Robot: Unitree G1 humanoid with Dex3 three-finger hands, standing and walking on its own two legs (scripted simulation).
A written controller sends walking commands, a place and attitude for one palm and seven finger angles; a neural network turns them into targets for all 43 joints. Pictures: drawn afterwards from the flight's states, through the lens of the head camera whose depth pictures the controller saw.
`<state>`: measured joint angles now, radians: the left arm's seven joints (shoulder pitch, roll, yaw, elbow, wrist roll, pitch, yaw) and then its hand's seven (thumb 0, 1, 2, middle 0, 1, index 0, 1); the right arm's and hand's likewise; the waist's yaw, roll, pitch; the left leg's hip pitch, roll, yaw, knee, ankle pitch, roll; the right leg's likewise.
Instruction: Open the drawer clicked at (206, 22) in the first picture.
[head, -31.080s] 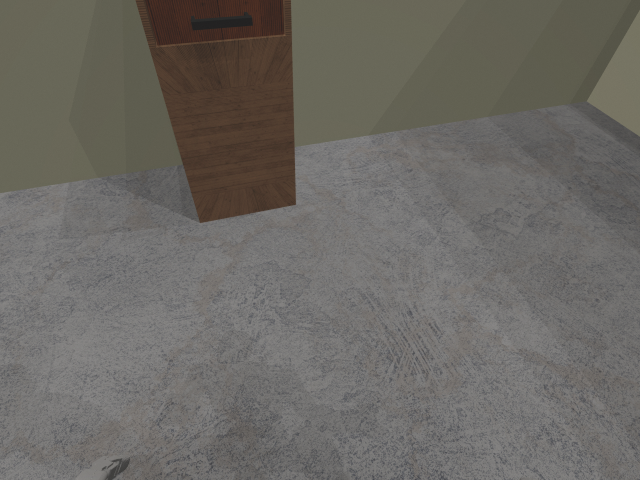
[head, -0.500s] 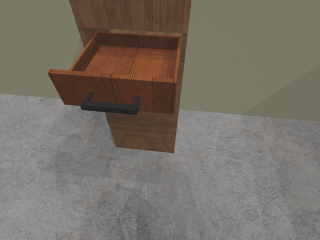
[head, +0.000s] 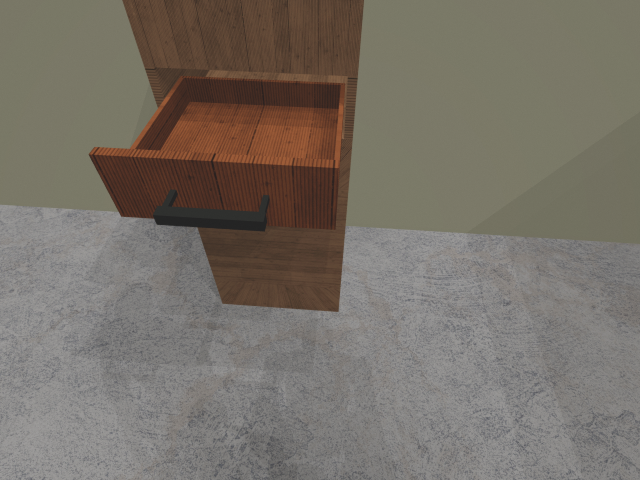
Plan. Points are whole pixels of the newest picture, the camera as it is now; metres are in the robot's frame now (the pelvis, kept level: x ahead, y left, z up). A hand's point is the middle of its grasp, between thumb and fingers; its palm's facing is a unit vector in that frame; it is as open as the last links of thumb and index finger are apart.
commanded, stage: look to check the result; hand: left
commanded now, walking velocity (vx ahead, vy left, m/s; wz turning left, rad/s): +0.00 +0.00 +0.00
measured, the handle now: (214, 208) +0.49 +0.20 +0.05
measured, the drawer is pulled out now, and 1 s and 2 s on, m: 0.29 0.29 0.29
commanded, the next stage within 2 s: stand and wait in 0.54 s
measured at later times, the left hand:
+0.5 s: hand out of the picture -0.02 +0.16 -0.18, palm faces +0.05 -0.98 -0.17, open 7.3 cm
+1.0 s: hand out of the picture +0.01 +0.15 -0.17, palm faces +0.05 -0.98 -0.18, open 7.3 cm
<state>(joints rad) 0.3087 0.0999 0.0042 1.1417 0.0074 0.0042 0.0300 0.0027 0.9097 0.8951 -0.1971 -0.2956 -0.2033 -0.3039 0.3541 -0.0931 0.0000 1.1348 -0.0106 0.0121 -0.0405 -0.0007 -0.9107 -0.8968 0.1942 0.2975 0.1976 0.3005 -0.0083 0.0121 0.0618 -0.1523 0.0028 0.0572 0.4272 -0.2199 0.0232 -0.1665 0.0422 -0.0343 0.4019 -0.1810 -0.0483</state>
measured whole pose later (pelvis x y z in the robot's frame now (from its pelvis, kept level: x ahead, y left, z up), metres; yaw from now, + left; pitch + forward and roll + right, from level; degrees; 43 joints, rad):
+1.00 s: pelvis +0.02 -0.01 +0.00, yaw +0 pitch -2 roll +0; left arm 0.28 0.11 0.01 1.15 0.01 -0.01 0.04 0.00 0.91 0.90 -0.20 -0.30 -0.20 -0.30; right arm 0.31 -0.10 0.00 1.13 -0.01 0.00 -0.04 0.00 -0.91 -0.90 0.19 0.30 0.20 0.30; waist -0.01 0.02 0.07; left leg -0.13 0.01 0.05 0.40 -0.23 0.01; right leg -0.16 0.05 -0.04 0.40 -0.20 -0.06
